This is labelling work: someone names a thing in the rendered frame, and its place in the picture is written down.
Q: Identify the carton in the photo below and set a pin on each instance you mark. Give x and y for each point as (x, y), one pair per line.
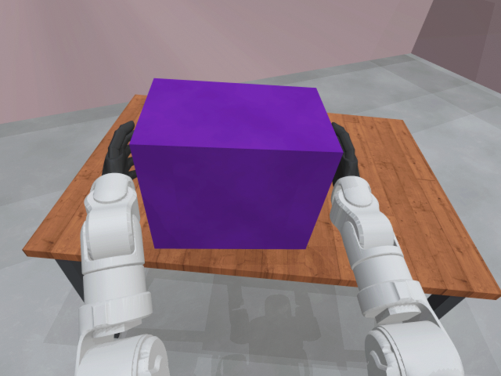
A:
(233, 166)

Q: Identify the robot right upper arm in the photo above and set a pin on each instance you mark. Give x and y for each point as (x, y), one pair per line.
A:
(410, 349)

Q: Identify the right robot hand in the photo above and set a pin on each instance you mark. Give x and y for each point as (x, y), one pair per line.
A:
(348, 165)

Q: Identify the robot left upper arm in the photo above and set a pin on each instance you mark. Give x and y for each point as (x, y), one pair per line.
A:
(142, 355)

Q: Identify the left robot forearm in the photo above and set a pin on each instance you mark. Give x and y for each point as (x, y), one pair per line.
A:
(112, 259)

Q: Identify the left robot hand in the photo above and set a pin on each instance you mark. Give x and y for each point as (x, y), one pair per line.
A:
(117, 160)

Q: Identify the table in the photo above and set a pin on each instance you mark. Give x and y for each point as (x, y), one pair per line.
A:
(436, 246)

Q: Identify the right robot forearm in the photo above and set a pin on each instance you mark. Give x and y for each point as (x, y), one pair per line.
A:
(387, 291)

